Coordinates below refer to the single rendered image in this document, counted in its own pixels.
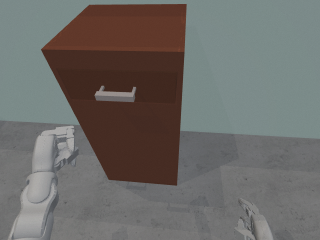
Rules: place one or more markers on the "handle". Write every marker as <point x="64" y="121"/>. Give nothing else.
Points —
<point x="102" y="95"/>

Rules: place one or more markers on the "drawer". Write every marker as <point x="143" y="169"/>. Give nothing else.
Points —
<point x="151" y="86"/>

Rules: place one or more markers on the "cabinet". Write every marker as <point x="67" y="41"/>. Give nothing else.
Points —
<point x="133" y="141"/>

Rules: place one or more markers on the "robot right hand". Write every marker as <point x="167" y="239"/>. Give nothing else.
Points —
<point x="255" y="228"/>

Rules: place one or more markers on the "robot left hand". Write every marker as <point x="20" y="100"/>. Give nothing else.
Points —
<point x="46" y="149"/>

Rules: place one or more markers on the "robot left forearm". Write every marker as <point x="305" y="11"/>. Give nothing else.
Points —
<point x="38" y="201"/>

